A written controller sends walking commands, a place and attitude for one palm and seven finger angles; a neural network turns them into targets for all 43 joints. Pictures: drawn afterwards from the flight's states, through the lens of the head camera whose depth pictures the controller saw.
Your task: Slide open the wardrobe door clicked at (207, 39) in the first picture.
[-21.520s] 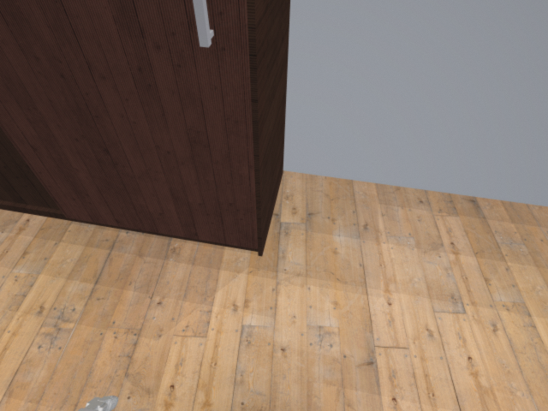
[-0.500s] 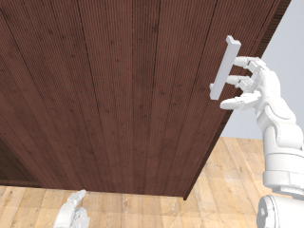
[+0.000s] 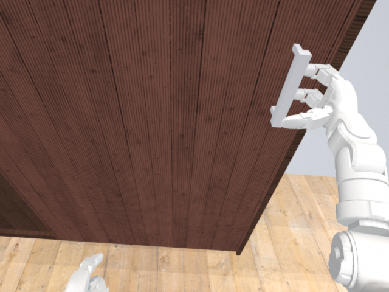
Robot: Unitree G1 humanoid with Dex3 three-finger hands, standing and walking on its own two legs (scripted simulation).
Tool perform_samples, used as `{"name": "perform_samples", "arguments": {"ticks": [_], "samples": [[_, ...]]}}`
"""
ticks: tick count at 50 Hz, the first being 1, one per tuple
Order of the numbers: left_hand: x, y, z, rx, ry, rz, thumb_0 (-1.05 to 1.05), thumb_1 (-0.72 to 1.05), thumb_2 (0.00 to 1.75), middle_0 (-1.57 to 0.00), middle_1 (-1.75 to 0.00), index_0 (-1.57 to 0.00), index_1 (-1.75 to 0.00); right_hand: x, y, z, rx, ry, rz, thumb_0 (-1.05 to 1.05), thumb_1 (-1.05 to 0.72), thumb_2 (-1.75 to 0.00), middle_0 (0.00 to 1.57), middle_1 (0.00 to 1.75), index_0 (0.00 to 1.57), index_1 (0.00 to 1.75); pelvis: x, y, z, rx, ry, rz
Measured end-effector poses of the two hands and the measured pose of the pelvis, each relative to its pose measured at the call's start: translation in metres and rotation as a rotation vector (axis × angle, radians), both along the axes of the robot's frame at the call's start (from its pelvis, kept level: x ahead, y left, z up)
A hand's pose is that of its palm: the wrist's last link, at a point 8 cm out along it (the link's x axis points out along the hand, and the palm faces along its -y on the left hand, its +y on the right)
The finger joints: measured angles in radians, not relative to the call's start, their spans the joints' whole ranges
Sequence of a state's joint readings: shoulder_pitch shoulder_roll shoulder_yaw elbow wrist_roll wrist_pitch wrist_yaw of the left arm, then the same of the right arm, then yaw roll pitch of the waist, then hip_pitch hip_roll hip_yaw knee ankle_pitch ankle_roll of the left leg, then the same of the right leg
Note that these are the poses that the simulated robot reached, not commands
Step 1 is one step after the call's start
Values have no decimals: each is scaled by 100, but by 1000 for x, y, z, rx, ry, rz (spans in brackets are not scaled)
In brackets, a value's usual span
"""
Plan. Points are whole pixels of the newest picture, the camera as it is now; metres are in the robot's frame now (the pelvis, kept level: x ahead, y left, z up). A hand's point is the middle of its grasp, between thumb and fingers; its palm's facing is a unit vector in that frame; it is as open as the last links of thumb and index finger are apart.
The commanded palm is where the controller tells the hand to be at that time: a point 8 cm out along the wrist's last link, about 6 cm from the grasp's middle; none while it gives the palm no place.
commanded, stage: slide the fingers in behind the handle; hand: right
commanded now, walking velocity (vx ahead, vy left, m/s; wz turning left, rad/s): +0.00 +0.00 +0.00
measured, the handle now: (286, 87) +0.47 -0.14 +0.23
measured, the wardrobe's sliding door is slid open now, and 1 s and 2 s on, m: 0.00 0.00 0.00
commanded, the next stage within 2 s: grip the handle and tug to test in 1.92 s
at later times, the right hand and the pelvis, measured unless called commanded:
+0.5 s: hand (292, 101) +0.42 -0.14 +0.23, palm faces -0.04 +1.00 -0.01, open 14.0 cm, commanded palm +0.39 -0.19 +0.23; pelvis +0.00 +0.00 +0.00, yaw +0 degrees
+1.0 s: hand (282, 101) +0.41 -0.12 +0.23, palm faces -0.02 +1.00 -0.01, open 14.0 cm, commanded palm +0.38 -0.17 +0.23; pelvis +0.01 +0.00 +0.00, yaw +0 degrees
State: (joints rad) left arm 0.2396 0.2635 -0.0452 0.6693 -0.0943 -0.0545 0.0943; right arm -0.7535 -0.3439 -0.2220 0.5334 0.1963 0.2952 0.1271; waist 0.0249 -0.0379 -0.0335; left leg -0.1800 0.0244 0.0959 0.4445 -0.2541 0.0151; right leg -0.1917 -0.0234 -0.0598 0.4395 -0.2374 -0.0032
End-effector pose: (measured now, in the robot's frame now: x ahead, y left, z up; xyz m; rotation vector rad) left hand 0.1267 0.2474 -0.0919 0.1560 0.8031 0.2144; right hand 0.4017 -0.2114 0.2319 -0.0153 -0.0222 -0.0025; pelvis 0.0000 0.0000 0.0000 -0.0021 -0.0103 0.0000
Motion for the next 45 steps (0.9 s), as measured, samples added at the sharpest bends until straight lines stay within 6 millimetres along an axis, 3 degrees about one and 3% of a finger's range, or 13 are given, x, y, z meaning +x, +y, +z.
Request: {"name": "perform_samples", "arguments": {"ticks": [17,28,45], "samples": [[-9,-7,-5,-13,20,-7,1,91,90,-20,-30,-20,-29,1,-1,-1,-1,-14,-6,-1,50,-30,34,124,33,122,-2,-4,0,0,2,0],[4,-12,1,-26,-24,-17,1,91,90,-20,-30,-20,-29,-2,25,-4,15,-15,36,-1,51,-30,31,121,30,120,-2,-4,0,-3,-4,9],[23,-6,5,-25,-35,-34,1,91,90,-20,-30,-20,-29,-7,32,-1,2,-12,15,-1,51,-30,31,120,30,120,4,4,0,-3,-8,3]]}}
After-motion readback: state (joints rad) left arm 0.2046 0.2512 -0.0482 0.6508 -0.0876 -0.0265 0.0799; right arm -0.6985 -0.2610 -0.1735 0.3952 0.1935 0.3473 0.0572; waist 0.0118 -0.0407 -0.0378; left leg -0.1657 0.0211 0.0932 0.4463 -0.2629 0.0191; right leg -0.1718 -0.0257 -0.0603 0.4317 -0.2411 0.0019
